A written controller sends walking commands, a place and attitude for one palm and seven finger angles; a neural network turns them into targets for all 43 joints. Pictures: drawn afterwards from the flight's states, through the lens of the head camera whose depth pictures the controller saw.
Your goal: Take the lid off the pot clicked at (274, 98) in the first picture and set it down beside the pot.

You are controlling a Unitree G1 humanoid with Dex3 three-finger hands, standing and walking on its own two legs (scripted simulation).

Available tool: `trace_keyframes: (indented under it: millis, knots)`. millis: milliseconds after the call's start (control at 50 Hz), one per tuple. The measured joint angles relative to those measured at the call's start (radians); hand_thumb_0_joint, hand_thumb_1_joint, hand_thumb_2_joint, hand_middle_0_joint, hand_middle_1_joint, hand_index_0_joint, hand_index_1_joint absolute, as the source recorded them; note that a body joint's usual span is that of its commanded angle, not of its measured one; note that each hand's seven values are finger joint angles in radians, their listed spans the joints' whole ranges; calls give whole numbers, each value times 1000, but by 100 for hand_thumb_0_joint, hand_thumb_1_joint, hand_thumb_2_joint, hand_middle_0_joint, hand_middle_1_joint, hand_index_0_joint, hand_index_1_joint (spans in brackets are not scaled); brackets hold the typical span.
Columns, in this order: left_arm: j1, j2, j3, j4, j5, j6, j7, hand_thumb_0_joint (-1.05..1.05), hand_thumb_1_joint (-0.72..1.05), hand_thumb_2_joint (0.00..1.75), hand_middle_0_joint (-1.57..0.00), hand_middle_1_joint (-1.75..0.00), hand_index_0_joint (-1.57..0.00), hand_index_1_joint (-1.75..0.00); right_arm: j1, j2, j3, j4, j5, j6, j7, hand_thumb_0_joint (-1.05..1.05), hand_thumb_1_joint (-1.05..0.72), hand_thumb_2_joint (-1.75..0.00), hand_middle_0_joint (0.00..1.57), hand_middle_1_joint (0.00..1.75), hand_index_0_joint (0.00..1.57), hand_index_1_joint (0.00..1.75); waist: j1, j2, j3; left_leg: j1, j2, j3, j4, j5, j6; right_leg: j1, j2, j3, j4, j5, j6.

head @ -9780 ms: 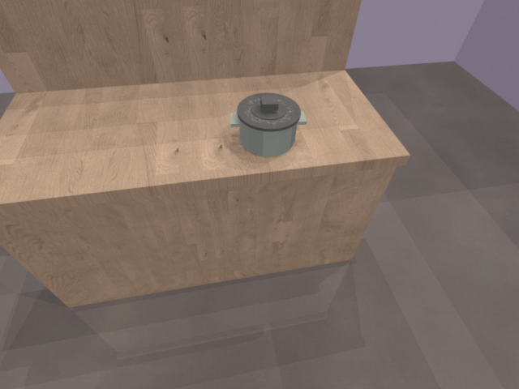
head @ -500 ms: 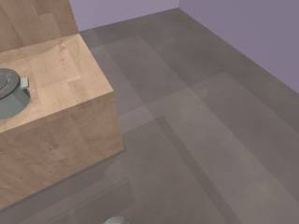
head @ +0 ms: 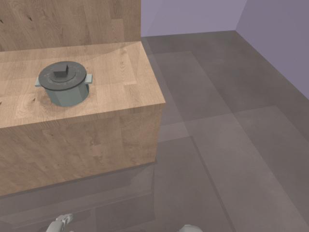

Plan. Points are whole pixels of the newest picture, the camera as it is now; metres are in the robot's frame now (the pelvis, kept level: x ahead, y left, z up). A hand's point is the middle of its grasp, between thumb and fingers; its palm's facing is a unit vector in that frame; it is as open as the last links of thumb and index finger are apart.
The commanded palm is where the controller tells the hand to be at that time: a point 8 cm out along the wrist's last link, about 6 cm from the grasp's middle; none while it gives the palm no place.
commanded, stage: turn to face it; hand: left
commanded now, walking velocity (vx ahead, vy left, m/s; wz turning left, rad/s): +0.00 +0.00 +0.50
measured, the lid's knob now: (61, 69) +0.66 +0.38 +0.00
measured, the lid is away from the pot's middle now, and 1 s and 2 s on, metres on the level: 0.00 0.00 0.00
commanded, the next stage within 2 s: take the last steps up to it in 0.42 s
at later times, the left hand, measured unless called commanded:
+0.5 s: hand out of the picture +0.03 +0.13 -0.15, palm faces +0.24 -0.93 -0.29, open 7.4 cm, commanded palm none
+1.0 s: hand out of the picture -0.04 +0.21 -0.18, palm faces +0.40 -0.90 -0.20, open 7.4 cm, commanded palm none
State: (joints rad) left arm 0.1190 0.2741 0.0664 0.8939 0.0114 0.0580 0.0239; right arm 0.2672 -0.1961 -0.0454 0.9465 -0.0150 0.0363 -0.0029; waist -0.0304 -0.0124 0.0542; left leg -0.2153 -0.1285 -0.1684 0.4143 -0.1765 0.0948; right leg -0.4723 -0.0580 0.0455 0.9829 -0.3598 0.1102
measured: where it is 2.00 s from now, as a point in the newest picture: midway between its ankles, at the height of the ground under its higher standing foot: (128, 231)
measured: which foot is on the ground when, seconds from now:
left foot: down 0.00-0.26, up 0.28-0.76, down 0.78-1.00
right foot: up 0.00-0.24, down 0.26-0.78, up 0.80-1.00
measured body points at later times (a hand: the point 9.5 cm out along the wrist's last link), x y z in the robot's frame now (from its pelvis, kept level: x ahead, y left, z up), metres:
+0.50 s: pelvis +0.00 -0.07 +0.00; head +0.03 -0.10 +0.45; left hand +0.02 +0.18 -0.12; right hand +0.10 -0.33 -0.16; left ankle -0.06 +0.09 -0.66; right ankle +0.01 -0.17 -0.75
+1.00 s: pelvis +0.04 +0.03 +0.00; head +0.05 +0.05 +0.45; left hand -0.06 +0.26 -0.16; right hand +0.15 -0.19 -0.15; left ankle -0.07 +0.06 -0.75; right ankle +0.11 -0.10 -0.67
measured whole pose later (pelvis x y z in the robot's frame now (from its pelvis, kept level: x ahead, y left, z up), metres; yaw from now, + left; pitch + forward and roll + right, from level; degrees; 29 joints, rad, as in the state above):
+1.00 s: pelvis +0.04 +0.03 +0.00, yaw +20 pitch +0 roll +0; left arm 0.32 0.23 0.05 1.05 0.02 0.01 -0.01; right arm 0.30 -0.16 -0.01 1.02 -0.01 -0.05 -0.02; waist 0.04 -0.04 0.03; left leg 0.01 -0.08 0.01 0.29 -0.30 0.09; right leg -0.56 -0.10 -0.04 1.09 -0.29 0.02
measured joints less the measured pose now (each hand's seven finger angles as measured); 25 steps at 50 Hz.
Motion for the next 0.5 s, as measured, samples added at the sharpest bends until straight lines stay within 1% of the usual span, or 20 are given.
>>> trace_keyframes:
  millis: [60, 160, 200, 240, 260, 280, 300, 320, 360, 400, 440, 500]
  knots:
    - [-18, -8, -4, -9, -3, -1, 2, 1, 90, 90, -20, -30, -20, -29, 23, -4, -6, 11, -4, 6, -2, 1, -90, -90, 21, 30, 21, 30, -15, 14, 1, -11, -10, -36, 4, 5, -8, 21, 22, 4, -62, -29, -10]
    - [-34, -27, -15, -24, -10, -8, 7, 1, 90, 90, -20, -30, -20, -29, 44, -19, -16, 26, -8, 17, -7, 1, -90, -90, 21, 30, 21, 30, -31, 39, 1, -28, -19, -91, 12, 8, -33, 77, 63, 10, -184, -52, -32]
    - [-31, -36, -21, -29, -14, -14, 8, 1, 90, 90, -20, -30, -20, -29, 47, -27, -20, 29, -7, 21, -8, 1, -90, -90, 20, 30, 21, 30, -31, 50, -2, -36, -22, -111, 22, 4, -47, 120, 77, 8, -270, -33, -41]
    - [-18, -42, -26, -34, -17, -26, 9, 1, 90, 90, -20, -30, -20, -30, 48, -35, -24, 32, -1, 24, -7, 1, -90, -90, 20, 30, 21, 30, -22, 54, -9, -51, -30, -122, 51, -11, -64, 190, 82, 3, -416, 48, -49]
    - [-6, -39, -29, -37, -16, -34, 10, 1, 90, 90, -20, -30, -20, -30, 49, -37, -25, 32, 4, 24, -6, 1, -90, -90, 20, 30, 21, 30, -12, 46, -16, -68, -40, -117, 83, -29, -73, 226, 73, 8, -490, 89, -62]
    - [-1, -46, -27, -31, -12, -39, 13, 1, 90, 90, -20, -30, -20, -30, 36, -44, -28, 35, 8, 25, -7, 1, -90, -90, 20, 30, 21, 30, -4, 57, -11, -94, -31, -99, 148, -100, -83, 228, 83, 6, -494, 102, -86]
    - [6, -53, -30, -25, -9, -39, 13, 1, 90, 90, -20, -30, -20, -30, 25, -50, -33, 35, 7, 27, -8, 1, -90, -90, 20, 30, 21, 30, -6, 67, -5, -129, -22, -71, 241, -187, -94, 229, 87, -4, -484, 100, -108]
    - [15, -61, -35, -20, -6, -36, 11, 1, 90, 90, -20, -30, -20, -30, 19, -56, -38, 30, 5, 28, -8, 1, -90, -90, 20, 30, 21, 30, -12, 74, -2, -166, -16, -41, 345, -240, -101, 237, 84, -18, -483, 96, -125]
    - [36, -76, -37, -10, -5, -32, 10, 1, 90, 90, -20, -30, -20, -30, 9, -67, -45, 22, 1, 31, -3, 1, -91, -90, 20, 30, 20, 30, -14, 77, 0, -224, 7, 18, 521, -268, -111, 258, 69, -37, -498, 96, -140]
    - [56, -88, -37, 0, -4, -33, 8, 1, 90, 90, -20, -30, -20, -30, -2, -75, -46, 19, -1, 32, 4, 1, -91, -90, 20, 30, 20, 30, -13, 74, 2, -256, 42, 57, 639, -241, -120, 276, 55, -54, -514, 100, -143]
    - [74, -98, -38, 8, -2, -38, 4, 1, 90, 90, -20, -30, -20, -30, -12, -79, -46, 19, -1, 33, 8, 1, -91, -90, 20, 30, 20, 30, -8, 67, 3, -263, 75, 74, 688, -218, -130, 286, 41, -70, -521, 101, -144]
    - [100, -107, -39, 16, 3, -47, 0, 1, 90, 90, -20, -30, -21, -30, -32, -79, -43, 26, 0, 38, 10, 1, -91, -90, 20, 30, 20, 30, 10, 50, 7, -235, 110, 86, 652, -225, -143, 291, 18, -89, -523, 97, -143]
